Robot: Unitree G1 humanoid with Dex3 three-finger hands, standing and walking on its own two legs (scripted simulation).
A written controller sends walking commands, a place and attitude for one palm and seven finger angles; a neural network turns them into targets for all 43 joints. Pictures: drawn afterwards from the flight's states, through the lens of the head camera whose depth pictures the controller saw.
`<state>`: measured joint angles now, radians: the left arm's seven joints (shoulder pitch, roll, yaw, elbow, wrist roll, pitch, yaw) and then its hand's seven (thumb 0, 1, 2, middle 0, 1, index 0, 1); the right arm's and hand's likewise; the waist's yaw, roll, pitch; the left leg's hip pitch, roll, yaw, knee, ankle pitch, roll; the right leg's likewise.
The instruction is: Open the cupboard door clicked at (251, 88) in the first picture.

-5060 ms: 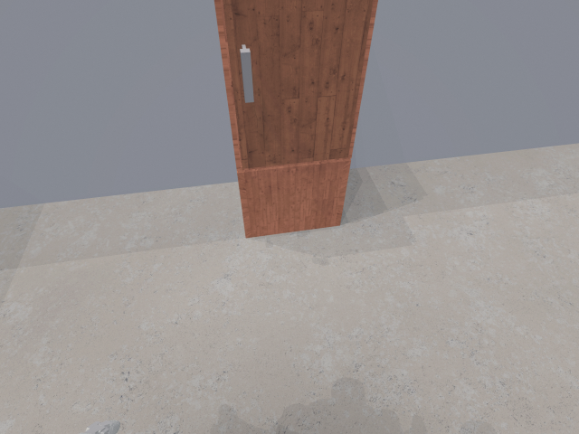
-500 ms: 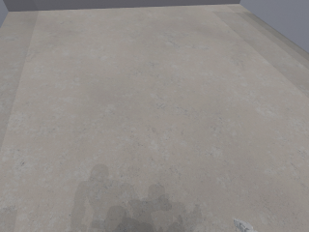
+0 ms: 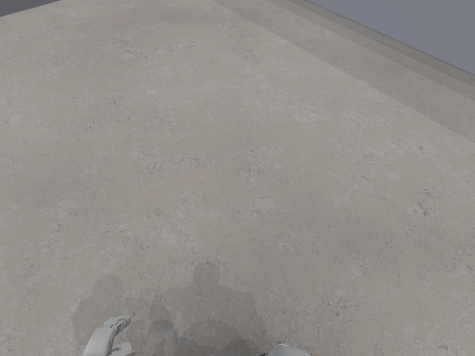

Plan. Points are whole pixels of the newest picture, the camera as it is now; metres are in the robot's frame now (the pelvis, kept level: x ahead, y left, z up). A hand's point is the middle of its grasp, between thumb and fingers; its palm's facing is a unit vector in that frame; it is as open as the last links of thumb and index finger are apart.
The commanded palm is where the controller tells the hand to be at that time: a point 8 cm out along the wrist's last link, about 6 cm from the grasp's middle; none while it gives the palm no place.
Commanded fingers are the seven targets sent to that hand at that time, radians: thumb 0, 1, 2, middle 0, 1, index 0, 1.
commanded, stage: turn to face it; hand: left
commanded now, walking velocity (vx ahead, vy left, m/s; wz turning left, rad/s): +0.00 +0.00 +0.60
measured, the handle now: out of the picture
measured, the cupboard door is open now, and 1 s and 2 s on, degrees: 0 0 0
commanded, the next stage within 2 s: none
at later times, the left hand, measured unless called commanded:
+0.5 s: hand out of the picture +0.07 +0.24 -0.18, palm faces +0.26 -0.95 -0.19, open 7.4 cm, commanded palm none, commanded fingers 0.00 0.90 0.90 -0.20 -0.30 -0.20 -0.30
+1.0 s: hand out of the picture +0.04 +0.18 -0.12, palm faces +0.51 -0.81 -0.29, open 7.4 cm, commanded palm none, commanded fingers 0.00 0.90 0.90 -0.20 -0.30 -0.20 -0.30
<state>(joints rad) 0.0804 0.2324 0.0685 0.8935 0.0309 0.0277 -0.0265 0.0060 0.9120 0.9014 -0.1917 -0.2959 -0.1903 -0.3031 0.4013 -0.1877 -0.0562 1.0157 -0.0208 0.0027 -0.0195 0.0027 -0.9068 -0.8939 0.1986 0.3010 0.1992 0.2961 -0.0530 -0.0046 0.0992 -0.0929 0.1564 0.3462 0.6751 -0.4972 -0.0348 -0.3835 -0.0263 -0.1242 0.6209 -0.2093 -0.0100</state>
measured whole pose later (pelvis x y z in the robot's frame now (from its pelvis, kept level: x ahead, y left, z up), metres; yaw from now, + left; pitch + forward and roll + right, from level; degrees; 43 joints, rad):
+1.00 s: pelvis +0.05 -0.05 +0.01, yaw +31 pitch +1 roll +1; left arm 0.17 0.17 0.04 0.88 0.01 0.03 0.02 0.00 0.91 0.90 -0.20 -0.30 -0.20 -0.30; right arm 0.21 -0.27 -0.11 0.92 -0.03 0.07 0.01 0.00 -0.90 -0.89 0.20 0.30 0.20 0.30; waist -0.02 0.07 0.04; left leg -0.50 -0.06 -0.11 0.81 -0.38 -0.03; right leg -0.27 -0.03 -0.06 0.58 -0.33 -0.01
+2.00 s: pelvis +0.07 -0.06 +0.01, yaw +68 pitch +0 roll +1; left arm 0.12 0.20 0.03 0.83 0.01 0.01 0.02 0.00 0.91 0.90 -0.20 -0.30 -0.20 -0.30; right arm 0.23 -0.26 -0.09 0.92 -0.02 0.07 0.01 0.00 -0.90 -0.89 0.20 0.30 0.20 0.30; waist -0.04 0.06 0.07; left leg -0.41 -0.06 -0.10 0.87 -0.48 -0.03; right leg -0.29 -0.06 -0.08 0.59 -0.30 0.00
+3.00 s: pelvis +0.09 -0.04 +0.02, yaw +104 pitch -1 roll +2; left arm 0.17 0.18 0.02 0.84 0.01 0.02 0.02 0.00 0.91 0.90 -0.20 -0.30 -0.20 -0.30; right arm 0.25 -0.28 -0.10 0.94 -0.03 0.08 0.02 0.00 -0.91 -0.89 0.20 0.30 0.20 0.30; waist -0.04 0.07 0.04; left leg -0.49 -0.04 -0.05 1.11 -0.42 -0.05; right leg -0.23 -0.07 -0.11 0.54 -0.29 -0.01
